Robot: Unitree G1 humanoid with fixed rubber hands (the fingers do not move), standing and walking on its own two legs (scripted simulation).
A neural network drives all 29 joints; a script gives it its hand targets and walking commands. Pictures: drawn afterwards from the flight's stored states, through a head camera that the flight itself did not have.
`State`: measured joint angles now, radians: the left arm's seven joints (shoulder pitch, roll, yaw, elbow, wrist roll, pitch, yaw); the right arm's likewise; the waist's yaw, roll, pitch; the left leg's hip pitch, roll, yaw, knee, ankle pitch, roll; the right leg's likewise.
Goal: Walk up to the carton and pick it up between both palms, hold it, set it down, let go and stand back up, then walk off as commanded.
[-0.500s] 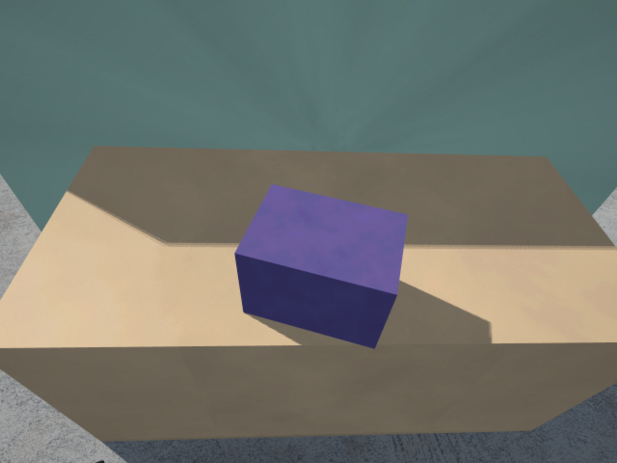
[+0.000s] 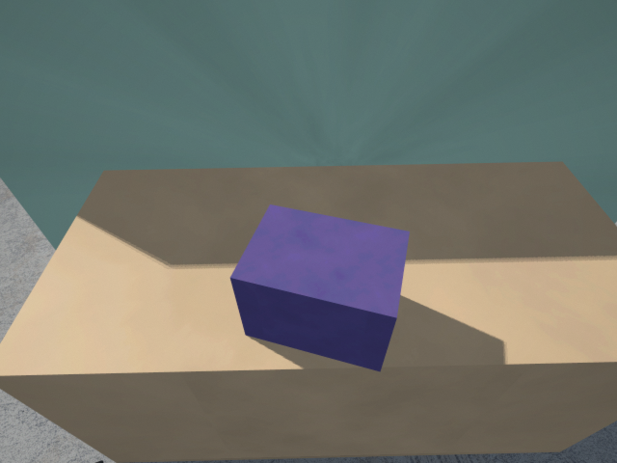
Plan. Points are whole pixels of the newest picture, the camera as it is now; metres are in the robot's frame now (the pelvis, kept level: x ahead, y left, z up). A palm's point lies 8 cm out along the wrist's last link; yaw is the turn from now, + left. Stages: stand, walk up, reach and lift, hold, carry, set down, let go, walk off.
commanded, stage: walk up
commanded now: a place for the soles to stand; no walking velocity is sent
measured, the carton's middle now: (323, 285) +0.45 +0.00 -0.06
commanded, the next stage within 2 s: reach and lift in 1.58 s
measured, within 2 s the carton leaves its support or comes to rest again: neither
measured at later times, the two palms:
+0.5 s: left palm out of the picture +0.10 +0.32 -0.07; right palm out of the picture +0.08 -0.32 -0.09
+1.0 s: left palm out of the picture +0.12 +0.32 -0.08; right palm out of the picture +0.12 -0.31 -0.09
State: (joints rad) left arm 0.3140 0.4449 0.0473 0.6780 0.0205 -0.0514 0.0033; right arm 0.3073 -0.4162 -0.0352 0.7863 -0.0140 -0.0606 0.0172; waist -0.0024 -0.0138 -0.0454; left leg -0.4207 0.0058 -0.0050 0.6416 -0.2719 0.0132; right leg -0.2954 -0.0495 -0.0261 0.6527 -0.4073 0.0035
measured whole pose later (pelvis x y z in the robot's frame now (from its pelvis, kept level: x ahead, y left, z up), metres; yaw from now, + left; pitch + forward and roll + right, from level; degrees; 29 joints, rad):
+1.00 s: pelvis +0.03 +0.00 +0.00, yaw +0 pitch +1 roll +0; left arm 0.31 0.44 0.05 0.68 0.02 -0.05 0.02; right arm 0.26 -0.42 -0.04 0.79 -0.01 -0.03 0.02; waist 0.00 -0.01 0.01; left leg -0.36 0.01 -0.01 0.68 -0.33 0.01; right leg -0.29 -0.04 -0.03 0.66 -0.39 0.01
